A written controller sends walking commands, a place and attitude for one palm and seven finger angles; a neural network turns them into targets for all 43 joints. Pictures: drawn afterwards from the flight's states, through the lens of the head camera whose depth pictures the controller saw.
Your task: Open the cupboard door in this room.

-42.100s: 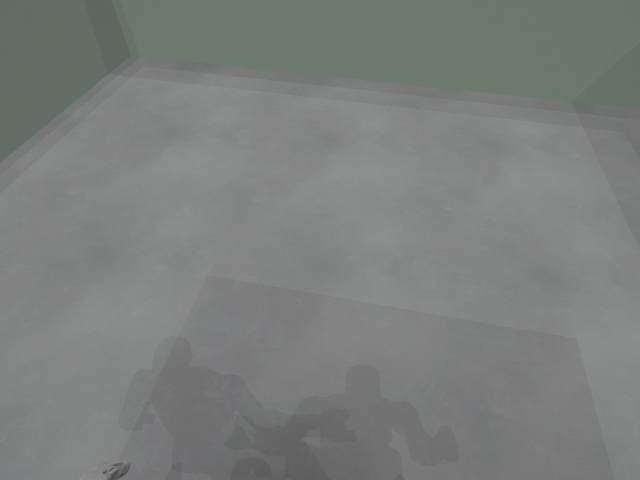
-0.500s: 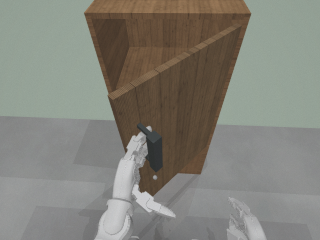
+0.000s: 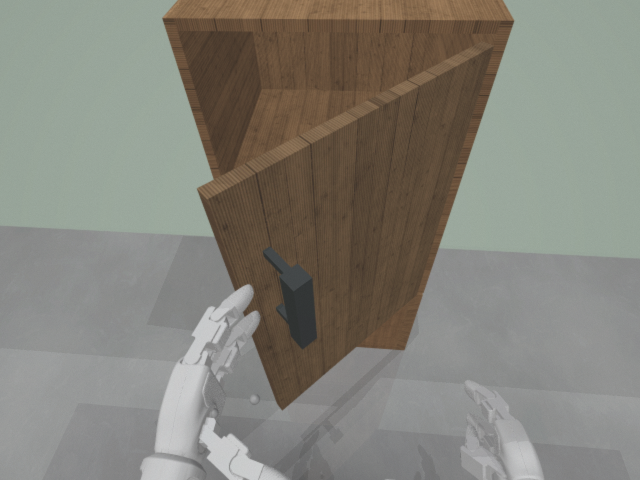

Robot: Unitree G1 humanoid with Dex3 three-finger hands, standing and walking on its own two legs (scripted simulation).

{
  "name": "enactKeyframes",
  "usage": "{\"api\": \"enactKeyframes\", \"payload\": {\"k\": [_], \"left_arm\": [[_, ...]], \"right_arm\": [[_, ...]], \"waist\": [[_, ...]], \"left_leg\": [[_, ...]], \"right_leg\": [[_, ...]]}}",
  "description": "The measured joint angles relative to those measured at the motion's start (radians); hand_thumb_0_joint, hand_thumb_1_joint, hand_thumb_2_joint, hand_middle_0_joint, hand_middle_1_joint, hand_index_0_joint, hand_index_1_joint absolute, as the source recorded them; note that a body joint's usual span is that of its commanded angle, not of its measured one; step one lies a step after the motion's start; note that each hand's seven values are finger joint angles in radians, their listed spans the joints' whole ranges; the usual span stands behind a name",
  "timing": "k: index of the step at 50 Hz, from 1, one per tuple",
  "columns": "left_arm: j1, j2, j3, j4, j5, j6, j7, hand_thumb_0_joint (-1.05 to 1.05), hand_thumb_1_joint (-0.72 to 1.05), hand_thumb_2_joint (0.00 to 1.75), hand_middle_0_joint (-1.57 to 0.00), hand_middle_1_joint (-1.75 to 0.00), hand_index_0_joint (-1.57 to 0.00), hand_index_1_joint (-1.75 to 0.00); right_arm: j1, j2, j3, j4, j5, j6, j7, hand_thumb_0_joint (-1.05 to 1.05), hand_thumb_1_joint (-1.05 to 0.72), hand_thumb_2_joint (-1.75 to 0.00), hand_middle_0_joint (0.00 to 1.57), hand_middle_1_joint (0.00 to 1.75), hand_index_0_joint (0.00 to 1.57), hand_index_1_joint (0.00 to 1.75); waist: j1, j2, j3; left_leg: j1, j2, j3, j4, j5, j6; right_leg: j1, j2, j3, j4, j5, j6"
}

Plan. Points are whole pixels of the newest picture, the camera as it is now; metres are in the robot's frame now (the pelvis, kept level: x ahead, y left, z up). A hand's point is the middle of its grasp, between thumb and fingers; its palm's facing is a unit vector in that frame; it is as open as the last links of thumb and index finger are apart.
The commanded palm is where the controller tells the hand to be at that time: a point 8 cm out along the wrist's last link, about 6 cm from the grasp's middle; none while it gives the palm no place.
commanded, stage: slide the hand sideways off the handle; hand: left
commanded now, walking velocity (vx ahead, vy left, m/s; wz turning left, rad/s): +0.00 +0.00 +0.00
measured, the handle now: (288, 298) +0.31 +0.06 +0.08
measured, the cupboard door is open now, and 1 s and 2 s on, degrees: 45 45 45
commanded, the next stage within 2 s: draw the hand back to the body in 0.26 s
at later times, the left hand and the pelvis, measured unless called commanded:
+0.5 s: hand (203, 419) +0.17 +0.12 +0.09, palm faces -0.07 -1.00 -0.03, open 16.3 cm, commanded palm +0.15 +0.18 +0.10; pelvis -0.01 +0.01 -0.01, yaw +0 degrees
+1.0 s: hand (98, 393) +0.18 +0.20 +0.14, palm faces +0.14 -0.96 -0.26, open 15.4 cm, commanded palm +0.14 +0.25 +0.16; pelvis +0.00 +0.03 +0.03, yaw +0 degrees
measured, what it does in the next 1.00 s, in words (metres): stands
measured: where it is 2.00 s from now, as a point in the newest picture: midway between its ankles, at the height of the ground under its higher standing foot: outside the picture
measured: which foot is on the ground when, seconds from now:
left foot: down 0.00-1.00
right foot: down 0.00-1.00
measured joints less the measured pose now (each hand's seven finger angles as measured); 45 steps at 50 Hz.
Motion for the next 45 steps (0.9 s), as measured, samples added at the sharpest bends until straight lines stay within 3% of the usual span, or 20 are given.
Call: {"api": "enactKeyframes", "payload": {"k": [10, 15, 20, 28, 44, 45], "left_arm": [[0.095, 0.023, 0.094, -0.05, -0.064, -0.033, -0.077, -0.02, -0.5, 0.3, -0.16, -0.3, -0.17, -0.31], [0.112, 0.036, 0.103, -0.063, -0.088, -0.041, -0.117, -0.02, -0.5, 0.3, -0.15, -0.3, -0.16, -0.31], [0.099, 0.038, 0.098, -0.068, -0.09, -0.035, -0.119, -0.02, -0.5, 0.3, -0.15, -0.3, -0.15, -0.3], [0.065, 0.074, 0.145, -0.11, -0.104, 0.026, -0.102, -0.02, -0.5, 0.3, -0.15, -0.3, -0.15, -0.3], [0.075, 0.127, 0.263, -0.176, -0.173, 0.145, -0.163, -0.02, -0.47, 0.32, -0.15, -0.3, -0.16, -0.3], [0.073, 0.141, 0.267, -0.185, -0.145, 0.158, -0.14, -0.02, -0.45, 0.32, -0.16, -0.3, -0.16, -0.3]], "right_arm": [[0.015, -0.011, -0.015, 0.001, 0.011, -0.017, -0.017, 0.01, -0.91, -0.89, 0.2, 0.3, 0.2, 0.3], [0.013, -0.014, -0.021, 0.0, 0.017, -0.023, -0.026, 0.01, -0.91, -0.89, 0.2, 0.3, 0.2, 0.3], [0.009, -0.011, -0.019, -0.006, 0.02, -0.029, -0.033, 0.01, -0.91, -0.89, 0.2, 0.3, 0.2, 0.3], [0.015, 0.003, 0.001, -0.001, 0.034, -0.034, -0.044, 0.01, -0.91, -0.89, 0.2, 0.3, 0.2, 0.3], [0.018, -0.012, 0.019, 0.038, 0.05, -0.082, -0.065, 0.01, -0.91, -0.89, 0.2, 0.3, 0.2, 0.3], [0.019, -0.011, 0.019, 0.041, 0.047, -0.081, -0.072, 0.01, -0.91, -0.89, 0.2, 0.3, 0.2, 0.3]], "waist": [[0.008, 0.006, -0.014], [0.01, 0.011, -0.016], [0.013, 0.012, -0.014], [0.015, 0.02, -0.014], [0.028, 0.024, -0.007], [0.036, 0.022, -0.006]], "left_leg": [[-0.038, 0.0, -0.016, 0.037, -0.015, -0.003], [-0.058, -0.001, -0.019, 0.06, -0.021, 0.0], [-0.072, -0.002, -0.018, 0.078, -0.024, 0.006], [-0.033, 0.002, -0.012, 0.055, -0.017, 0.015], [0.096, -0.007, -0.011, -0.049, 0.015, 0.03], [0.107, -0.006, -0.008, -0.058, 0.017, 0.031]], "right_leg": [[-0.028, 0.0, -0.015, 0.027, -0.015, -0.002], [-0.043, -0.002, -0.018, 0.044, -0.019, 0.001], [-0.055, -0.003, -0.017, 0.056, -0.018, 0.005], [-0.013, 0.002, -0.01, 0.021, -0.001, 0.013], [0.126, -0.001, -0.008, -0.105, 0.044, 0.031], [0.136, 0.0, -0.005, -0.114, 0.047, 0.032]]}}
